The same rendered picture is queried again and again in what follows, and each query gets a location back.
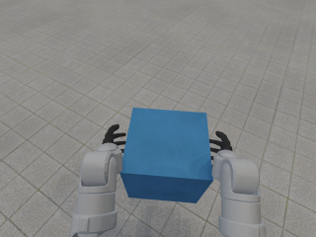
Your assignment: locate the right robot hand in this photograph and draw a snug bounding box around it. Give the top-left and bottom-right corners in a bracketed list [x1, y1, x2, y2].
[209, 131, 233, 167]

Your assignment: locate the carton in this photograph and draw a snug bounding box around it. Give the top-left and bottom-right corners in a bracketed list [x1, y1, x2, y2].
[120, 108, 213, 203]

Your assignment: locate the left robot hand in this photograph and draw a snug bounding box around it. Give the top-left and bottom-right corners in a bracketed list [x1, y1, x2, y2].
[102, 124, 126, 153]

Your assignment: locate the left robot forearm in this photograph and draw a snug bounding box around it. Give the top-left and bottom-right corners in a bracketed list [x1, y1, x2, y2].
[69, 142, 123, 237]

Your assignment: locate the right robot forearm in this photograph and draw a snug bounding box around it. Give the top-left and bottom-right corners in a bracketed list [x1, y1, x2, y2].
[211, 149, 267, 237]

